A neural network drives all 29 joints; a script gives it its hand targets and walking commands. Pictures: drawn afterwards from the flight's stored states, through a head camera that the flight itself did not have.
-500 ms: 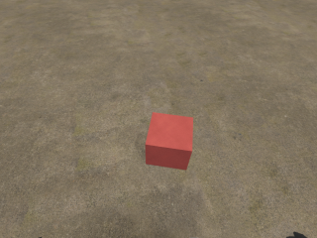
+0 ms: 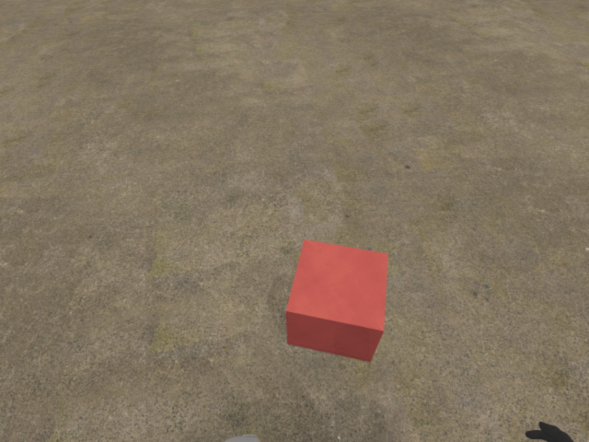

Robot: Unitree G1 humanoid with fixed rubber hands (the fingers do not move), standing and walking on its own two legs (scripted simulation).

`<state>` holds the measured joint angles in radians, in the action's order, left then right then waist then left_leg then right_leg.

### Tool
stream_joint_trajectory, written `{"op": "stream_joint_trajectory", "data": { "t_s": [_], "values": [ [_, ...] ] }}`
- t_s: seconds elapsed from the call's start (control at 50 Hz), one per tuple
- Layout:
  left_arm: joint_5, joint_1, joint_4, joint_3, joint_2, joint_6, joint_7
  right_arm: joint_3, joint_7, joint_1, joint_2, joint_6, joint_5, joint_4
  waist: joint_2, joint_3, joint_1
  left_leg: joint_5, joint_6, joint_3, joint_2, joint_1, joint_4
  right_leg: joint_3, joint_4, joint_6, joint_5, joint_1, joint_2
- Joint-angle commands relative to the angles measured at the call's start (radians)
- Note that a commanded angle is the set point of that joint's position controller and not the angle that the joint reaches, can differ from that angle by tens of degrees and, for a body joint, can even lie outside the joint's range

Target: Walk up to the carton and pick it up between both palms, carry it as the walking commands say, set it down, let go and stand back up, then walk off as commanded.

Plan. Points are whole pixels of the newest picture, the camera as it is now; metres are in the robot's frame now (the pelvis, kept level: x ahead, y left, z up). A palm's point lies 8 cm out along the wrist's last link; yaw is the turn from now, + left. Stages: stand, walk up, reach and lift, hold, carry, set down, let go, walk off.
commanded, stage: walk up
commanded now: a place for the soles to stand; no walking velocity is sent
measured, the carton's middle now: (336, 299) +0.67 -0.08 -0.63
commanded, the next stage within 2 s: none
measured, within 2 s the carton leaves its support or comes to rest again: neither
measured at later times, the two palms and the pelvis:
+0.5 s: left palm (96, 375) +0.21 +0.33 -0.07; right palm (559, 429) +0.20 -0.35 -0.10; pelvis +0.12 -0.01 -0.01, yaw +0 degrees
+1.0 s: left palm (115, 351) +0.25 +0.31 -0.07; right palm (534, 358) +0.28 -0.33 -0.07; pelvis +0.15 -0.01 +0.03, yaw +0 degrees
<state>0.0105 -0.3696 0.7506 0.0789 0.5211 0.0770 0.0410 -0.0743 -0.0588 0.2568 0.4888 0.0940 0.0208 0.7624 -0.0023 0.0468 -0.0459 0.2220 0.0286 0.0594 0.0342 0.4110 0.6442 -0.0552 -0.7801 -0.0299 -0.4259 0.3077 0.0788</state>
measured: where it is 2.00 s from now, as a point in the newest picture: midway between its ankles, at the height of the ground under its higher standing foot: outside the picture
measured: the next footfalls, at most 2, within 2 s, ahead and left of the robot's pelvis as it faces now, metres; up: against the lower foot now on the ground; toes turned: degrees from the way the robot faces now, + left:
right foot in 0.26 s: +0.21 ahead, -0.14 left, +0.00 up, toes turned -7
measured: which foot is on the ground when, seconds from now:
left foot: down 0.00-1.00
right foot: up 0.00-0.24, down 0.26-1.00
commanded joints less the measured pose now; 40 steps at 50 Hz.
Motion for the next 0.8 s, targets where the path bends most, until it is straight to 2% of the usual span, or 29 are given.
{"op": "stream_joint_trajectory", "data": {
  "t_s": [0.0, 0.02, 0.04, 0.06, 0.08, 0.12, 0.16, 0.2, 0.22, 0.24, 0.26, 0.28, 0.3, 0.34, 0.38, 0.4, 0.42, 0.44, 0.46, 0.48, 0.5, 0.54, 0.56, 0.58, 0.6, 0.64, 0.68, 0.78],
  "values": [
    [-0.003, 0.077, -0.09, 0.014, 0.135, 0.003, -0.021, -0.099, 0.025, 0.197, 0.323, 0.016, -0.016, -0.026, 0.137, -0.059, 0.161, 0.551, 0.287, -0.74, 0.411, -0.413, -0.409, 0.1, -0.383, 0.002, -0.098, 0.53, -0.032],
    [-0.008, 0.076, -0.072, 0.024, 0.177, 0.004, -0.022, -0.084, 0.03, 0.151, 0.289, 0.011, -0.026, -0.036, 0.046, -0.019, 0.129, 0.461, 0.289, -0.666, 0.379, -0.347, -0.383, 0.141, -0.385, 0.009, -0.033, 0.509, -0.001],
    [-0.009, 0.04, -0.05, 0.027, 0.182, 0.008, -0.021, -0.073, 0.033, 0.117, 0.261, 0.008, -0.024, -0.039, 0.06, 0.005, 0.095, 0.363, 0.263, -0.549, 0.337, -0.3, -0.355, 0.134, -0.328, 0.012, 0.0, 0.477, 0.023],
    [-0.004, 0.018, -0.039, 0.028, 0.173, 0.01, -0.017, -0.067, 0.034, 0.088, 0.243, 0.006, -0.02, -0.05, 0.103, 0.015, 0.081, 0.301, 0.236, -0.447, 0.294, -0.251, -0.34, 0.116, -0.241, 0.016, 0.014, 0.426, 0.044],
    [0.001, -0.004, -0.023, 0.03, 0.162, 0.011, -0.007, -0.067, 0.031, 0.075, 0.236, 0.003, -0.014, -0.053, 0.16, 0.007, 0.078, 0.21, 0.216, -0.353, 0.259, -0.2, -0.325, 0.084, -0.168, 0.021, 0.02, 0.349, 0.038],
    [0.0, 0.01, -0.02, 0.031, 0.133, 0.009, 0.007, -0.067, 0.025, 0.087, 0.239, 0.003, -0.004, -0.055, 0.202, -0.005, 0.082, 0.13, 0.219, -0.276, 0.237, -0.129, -0.32, 0.03, -0.089, 0.02, 0.034, 0.243, 0.012],
    [-0.003, 0.014, -0.009, 0.03, 0.105, 0.009, 0.004, -0.059, 0.024, 0.035, 0.225, -0.005, -0.002, -0.066, 0.208, 0.001, 0.06, 0.051, 0.199, -0.205, 0.206, -0.041, -0.281, -0.008, 0.023, 0.015, 0.113, 0.124, -0.018],
    [0.002, -0.009, 0.02, 0.033, 0.087, 0.012, -0.01, -0.046, 0.026, -0.003, 0.205, -0.02, -0.008, -0.067, 0.177, -0.027, 0.025, -0.006, 0.157, -0.139, 0.168, 0.034, -0.161, -0.048, 0.149, 0.008, 0.216, -0.038, -0.067],
    [0.006, -0.02, 0.031, 0.039, 0.102, 0.014, -0.019, -0.03, 0.03, 0.0, 0.168, -0.027, -0.009, -0.067, 0.128, -0.045, 0.01, 0.016, 0.123, -0.106, 0.136, 0.083, -0.068, -0.032, 0.177, -0.006, 0.211, -0.127, -0.083],
    [0.007, -0.041, 0.038, 0.045, 0.127, 0.017, -0.029, -0.01, 0.037, 0.028, 0.119, -0.03, -0.008, -0.064, 0.011, -0.053, -0.007, 0.085, 0.088, -0.066, 0.094, 0.129, 0.067, 0.083, 0.265, -0.029, 0.152, -0.18, -0.019],
    [0.011, -0.044, 0.018, 0.056, 0.212, 0.025, -0.036, 0.008, 0.038, 0.028, 0.063, -0.035, -0.011, -0.08, -0.209, -0.054, -0.007, 0.264, 0.023, 0.002, -0.003, 0.264, 0.294, 0.496, 0.434, -0.123, -0.019, -0.197, 0.24],
    [0.003, -0.025, 0.004, 0.065, 0.269, 0.023, -0.037, -0.01, 0.054, 0.027, 0.135, -0.047, -0.018, -0.06, -0.161, -0.061, -0.01, 0.384, 0.013, -0.08, -0.007, 0.257, 0.395, 0.645, 0.483, -0.241, -0.055, -0.128, 0.348],
    [-0.004, 0.008, 0.0, 0.061, 0.253, 0.018, -0.041, -0.026, 0.06, 0.044, 0.185, -0.052, -0.02, -0.033, -0.105, -0.044, 0.001, 0.352, 0.011, -0.114, 0.026, 0.238, 0.433, 0.59, 0.441, -0.264, 0.007, -0.114, 0.329],
    [-0.005, 0.077, -0.005, 0.045, 0.215, 0.007, -0.047, -0.026, 0.062, 0.086, 0.17, -0.046, -0.015, -0.001, -0.134, -0.03, 0.027, 0.302, 0.002, -0.101, 0.057, 0.175, 0.336, 0.407, 0.369, -0.215, 0.177, -0.056, 0.245],
    [0.0, 0.13, -0.002, 0.024, 0.179, -0.001, -0.043, -0.021, 0.057, 0.112, 0.144, -0.044, -0.012, 0.038, -0.184, -0.052, 0.041, 0.243, -0.002, -0.045, 0.018, 0.001, 0.185, 0.26, 0.302, -0.176, 0.42, 0.028, 0.181],
    [-0.003, 0.153, 0.006, 0.016, 0.172, -0.006, -0.041, -0.016, 0.057, 0.112, 0.126, -0.044, -0.014, 0.051, -0.185, -0.065, 0.053, 0.18, 0.0, -0.012, -0.008, -0.076, 0.113, 0.208, 0.259, -0.162, 0.47, 0.064, 0.156],
    [-0.009, 0.165, 0.015, 0.004, 0.157, -0.011, -0.04, -0.013, 0.059, 0.112, 0.117, -0.042, -0.012, 0.061, -0.171, -0.077, 0.069, 0.079, 0.005, 0.001, -0.023, -0.156, 0.014, 0.166, 0.21, -0.139, 0.438, 0.107, 0.135],
    [-0.013, 0.161, 0.021, -0.01, 0.125, -0.014, -0.041, -0.016, 0.062, 0.097, 0.128, -0.039, -0.005, 0.068, -0.133, -0.08, 0.075, 0.008, 0.011, -0.038, -0.018, -0.204, -0.059, 0.146, 0.171, -0.103, 0.384, 0.138, 0.119],
    [-0.017, 0.162, 0.016, -0.026, 0.079, -0.018, -0.042, -0.023, 0.066, 0.076, 0.173, -0.033, 0.005, 0.069, -0.018, -0.096, 0.071, -0.069, 0.041, -0.208, 0.095, -0.233, -0.132, 0.114, 0.097, -0.053, 0.289, 0.18, 0.083],
    [-0.028, 0.151, 0.032, -0.034, 0.062, -0.027, -0.045, -0.019, 0.063, -0.033, 0.221, -0.029, -0.007, 0.048, 0.112, -0.073, 0.024, -0.043, 0.124, -0.418, 0.242, -0.121, -0.216, 0.033, 0.03, 0.006, 0.088, 0.14, -0.026],
    [-0.025, 0.164, 0.062, -0.024, 0.089, -0.033, -0.051, -0.015, 0.057, -0.074, 0.211, -0.033, -0.014, 0.058, 0.071, -0.064, 0.024, -0.001, 0.161, -0.374, 0.241, -0.062, -0.207, 0.033, 0.072, 0.002, -0.017, 0.045, -0.034],
    [-0.014, 0.164, 0.102, -0.017, 0.118, -0.022, -0.053, 0.011, 0.054, -0.139, 0.167, -0.047, -0.018, 0.081, 0.027, -0.049, 0.005, 0.01, 0.079, -0.236, 0.147, -0.006, -0.142, 0.083, 0.212, -0.014, 0.103, -0.054, 0.006],
    [-0.011, 0.187, 0.112, -0.013, 0.144, -0.015, -0.053, 0.02, 0.054, -0.132, 0.144, -0.049, -0.023, 0.094, -0.011, -0.047, 0.026, -0.002, 0.039, -0.178, 0.09, -0.024, -0.097, 0.154, 0.255, -0.038, 0.189, -0.04, 0.054],
    [-0.013, 0.207, 0.127, -0.016, 0.153, -0.01, -0.051, 0.02, 0.055, -0.117, 0.139, -0.051, -0.024, 0.118, -0.008, -0.065, 0.048, -0.036, 0.019, -0.141, 0.063, -0.085, -0.077, 0.185, 0.265, -0.056, 0.28, -0.02, 0.086],
    [-0.018, 0.223, 0.14, -0.024, 0.143, -0.008, -0.05, 0.019, 0.056, -0.117, 0.137, -0.051, -0.025, 0.14, 0.013, -0.08, 0.052, -0.071, 0.019, -0.131, 0.06, -0.13, -0.081, 0.172, 0.255, -0.055, 0.347, -0.019, 0.089],
    [-0.022, 0.239, 0.168, -0.036, 0.121, -0.01, -0.052, 0.02, 0.055, -0.141, 0.13, -0.053, -0.027, 0.165, 0.019, -0.101, 0.047, -0.137, 0.03, -0.144, 0.08, -0.175, -0.105, 0.132, 0.247, -0.038, 0.397, -0.037, 0.069],
    [-0.023, 0.259, 0.193, -0.043, 0.109, -0.015, -0.052, 0.023, 0.055, -0.175, 0.126, -0.056, -0.03, 0.185, 0.009, -0.102, 0.042, -0.157, 0.034, -0.153, 0.095, -0.187, -0.131, 0.112, 0.267, -0.024, 0.394, -0.058, 0.057],
    [-0.021, 0.31, 0.254, -0.053, 0.092, -0.023, -0.052, 0.031, 0.055, -0.248, 0.116, -0.064, -0.028, 0.244, 0.022, -0.093, 0.039, -0.152, 0.017, -0.148, 0.097, -0.218, -0.208, 0.109, 0.34, -0.01, 0.386, -0.101, 0.061]
  ]
}}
